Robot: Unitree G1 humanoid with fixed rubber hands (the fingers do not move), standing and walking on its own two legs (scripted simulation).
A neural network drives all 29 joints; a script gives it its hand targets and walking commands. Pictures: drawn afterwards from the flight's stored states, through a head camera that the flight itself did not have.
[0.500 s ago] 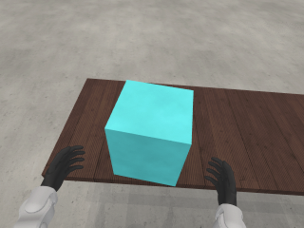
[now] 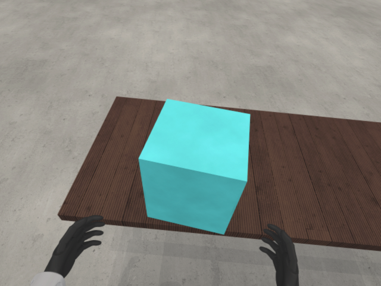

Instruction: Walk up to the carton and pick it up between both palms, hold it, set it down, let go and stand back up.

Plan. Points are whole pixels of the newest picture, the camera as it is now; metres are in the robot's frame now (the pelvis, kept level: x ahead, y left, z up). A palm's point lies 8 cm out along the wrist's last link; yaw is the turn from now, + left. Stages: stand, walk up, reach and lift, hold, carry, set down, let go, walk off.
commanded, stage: set down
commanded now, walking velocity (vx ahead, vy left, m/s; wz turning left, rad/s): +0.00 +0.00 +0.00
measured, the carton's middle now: (196, 168) +0.41 +0.01 -0.01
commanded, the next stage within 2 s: let go in 1.10 s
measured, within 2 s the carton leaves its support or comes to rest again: neither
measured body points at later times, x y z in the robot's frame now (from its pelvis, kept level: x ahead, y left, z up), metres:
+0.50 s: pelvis +0.01 -0.01 +0.00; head -0.01 -0.01 +0.45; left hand +0.19 +0.23 -0.05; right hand +0.19 -0.21 -0.05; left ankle +0.00 +0.11 -0.74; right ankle -0.02 -0.14 -0.74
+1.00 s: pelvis +0.01 -0.02 +0.01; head +0.01 -0.01 +0.45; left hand +0.17 +0.22 -0.08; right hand +0.18 -0.23 -0.07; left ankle +0.00 +0.11 -0.74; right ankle -0.02 -0.14 -0.74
